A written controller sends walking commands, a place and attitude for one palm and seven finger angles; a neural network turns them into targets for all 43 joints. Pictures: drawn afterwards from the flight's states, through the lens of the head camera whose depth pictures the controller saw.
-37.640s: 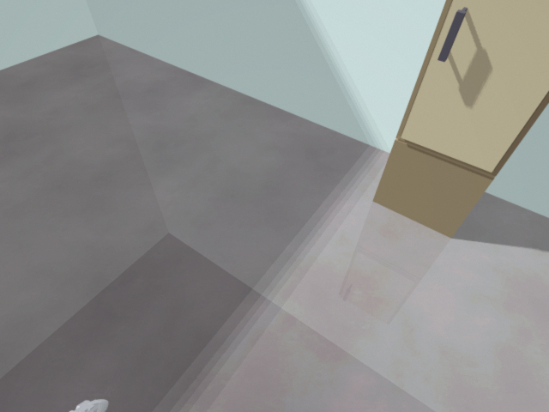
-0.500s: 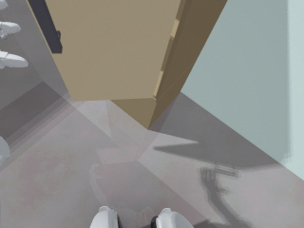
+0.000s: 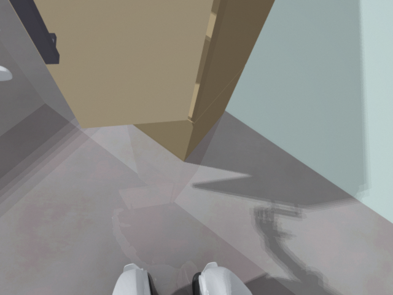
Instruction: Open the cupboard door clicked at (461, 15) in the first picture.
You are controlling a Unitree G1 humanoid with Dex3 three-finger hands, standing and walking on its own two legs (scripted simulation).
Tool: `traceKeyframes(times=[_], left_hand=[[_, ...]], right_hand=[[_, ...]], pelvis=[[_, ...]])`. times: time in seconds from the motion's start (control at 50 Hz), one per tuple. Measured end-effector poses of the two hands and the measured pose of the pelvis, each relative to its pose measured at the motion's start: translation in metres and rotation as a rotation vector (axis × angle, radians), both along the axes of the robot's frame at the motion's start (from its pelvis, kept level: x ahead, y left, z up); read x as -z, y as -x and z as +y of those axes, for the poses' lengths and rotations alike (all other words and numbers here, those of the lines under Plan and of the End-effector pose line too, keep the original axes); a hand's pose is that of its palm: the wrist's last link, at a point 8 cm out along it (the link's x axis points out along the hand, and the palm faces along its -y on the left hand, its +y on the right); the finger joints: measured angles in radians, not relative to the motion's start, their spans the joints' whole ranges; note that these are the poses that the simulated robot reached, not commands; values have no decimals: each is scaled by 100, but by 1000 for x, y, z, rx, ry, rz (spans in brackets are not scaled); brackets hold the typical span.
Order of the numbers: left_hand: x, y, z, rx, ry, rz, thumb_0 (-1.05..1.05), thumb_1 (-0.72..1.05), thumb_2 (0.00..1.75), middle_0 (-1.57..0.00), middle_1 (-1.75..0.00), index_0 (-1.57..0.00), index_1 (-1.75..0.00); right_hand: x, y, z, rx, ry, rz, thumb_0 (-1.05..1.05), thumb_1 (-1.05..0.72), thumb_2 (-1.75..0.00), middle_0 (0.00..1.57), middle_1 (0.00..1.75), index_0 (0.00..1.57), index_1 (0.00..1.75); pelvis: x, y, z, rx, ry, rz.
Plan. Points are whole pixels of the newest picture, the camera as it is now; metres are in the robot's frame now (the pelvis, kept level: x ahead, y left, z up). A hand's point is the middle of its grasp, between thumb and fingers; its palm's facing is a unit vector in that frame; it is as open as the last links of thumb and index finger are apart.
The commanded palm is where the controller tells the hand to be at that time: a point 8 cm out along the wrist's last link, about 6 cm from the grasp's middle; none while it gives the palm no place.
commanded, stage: slide the fingers in behind the handle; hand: left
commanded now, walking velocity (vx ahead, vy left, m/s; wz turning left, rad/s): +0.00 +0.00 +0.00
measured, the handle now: (37, 18) +0.60 +0.21 +0.13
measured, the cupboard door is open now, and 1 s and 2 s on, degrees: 46 46 46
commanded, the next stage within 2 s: close the thumb around the handle in 1.58 s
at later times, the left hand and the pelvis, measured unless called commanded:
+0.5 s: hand (5, 38) +0.55 +0.25 +0.13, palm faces +0.05 -1.00 +0.01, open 14.0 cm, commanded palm +0.53 +0.29 +0.12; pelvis +0.01 +0.00 +0.00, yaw +0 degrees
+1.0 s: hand (32, 42) +0.53 +0.21 +0.13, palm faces +0.05 -1.00 +0.00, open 14.0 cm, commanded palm +0.52 +0.25 +0.12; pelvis +0.00 -0.01 +0.00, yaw +1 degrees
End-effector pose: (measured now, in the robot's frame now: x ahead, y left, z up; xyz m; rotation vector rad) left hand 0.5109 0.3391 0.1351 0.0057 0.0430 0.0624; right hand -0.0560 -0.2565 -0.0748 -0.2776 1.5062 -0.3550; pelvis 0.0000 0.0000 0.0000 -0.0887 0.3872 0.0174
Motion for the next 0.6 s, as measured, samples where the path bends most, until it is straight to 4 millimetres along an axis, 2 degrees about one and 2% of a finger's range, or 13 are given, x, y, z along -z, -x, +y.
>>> traceKeyframes(times=[0.12, 0.36, 0.6], left_hand=[[4, -1, -1, 17, 8, 6, -1, -50, 30, -30, -120, -30, -120], [13, -12, -23, 17, 22, 10, -1, -50, 30, -30, -120, -30, -120], [6, -11, -39, 15, 8, -5, -1, -50, 30, -30, -120, -30, -120]], right_hand=[[-3, 0, -3, -14, 14, 12, 1, -90, -90, 20, 30, 20, 30], [-2, -19, -2, -37, 13, -44, 1, -90, -90, 20, 30, 20, 30], [6, -24, 7, -25, -46, -58, 1, -90, -90, 20, 30, 20, 30]], pelvis=[[1, 1, 1, -8, 4, 6], [0, -2, 4, -7, 4, 8], [-3, -8, 3, -3, -6, -10]])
